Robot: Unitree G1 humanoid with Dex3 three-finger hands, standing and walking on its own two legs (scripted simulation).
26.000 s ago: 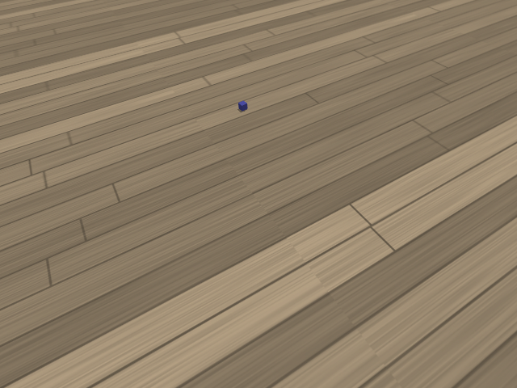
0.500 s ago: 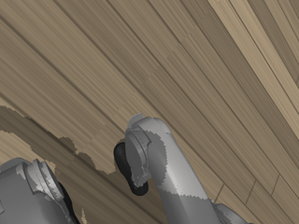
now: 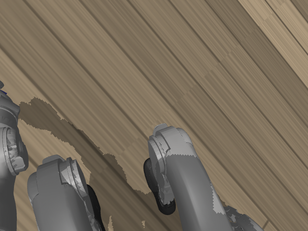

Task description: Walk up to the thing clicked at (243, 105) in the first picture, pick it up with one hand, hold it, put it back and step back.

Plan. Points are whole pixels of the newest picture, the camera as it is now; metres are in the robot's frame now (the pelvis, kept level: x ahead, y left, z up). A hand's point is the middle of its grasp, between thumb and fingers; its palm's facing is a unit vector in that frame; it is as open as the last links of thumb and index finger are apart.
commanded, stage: lift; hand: left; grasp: from above
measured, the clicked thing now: out of the picture +0.50 +0.32 -0.21
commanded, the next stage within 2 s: hold in 1.76 s
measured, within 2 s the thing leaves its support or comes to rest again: neither
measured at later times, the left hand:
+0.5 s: hand out of the picture +0.43 +0.31 -0.07, palm faces -0.32 -0.29 -0.90, open 5.0 cm
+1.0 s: hand out of the picture +0.36 +0.29 +0.14, palm faces -0.34 -0.30 -0.89, open 5.3 cm
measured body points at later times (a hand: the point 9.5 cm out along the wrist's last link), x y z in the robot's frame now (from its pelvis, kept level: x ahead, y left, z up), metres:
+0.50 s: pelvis +0.00 +0.00 +0.05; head +0.20 +0.03 +0.45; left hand +0.45 +0.32 -0.01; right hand +0.07 -0.27 -0.08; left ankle +0.07 +0.13 -0.30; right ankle +0.10 -0.11 -0.30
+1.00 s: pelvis +0.01 -0.01 +0.24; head +0.14 +0.02 +0.67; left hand +0.38 +0.30 +0.19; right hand +0.15 -0.26 +0.11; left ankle +0.07 +0.13 -0.30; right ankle +0.10 -0.11 -0.30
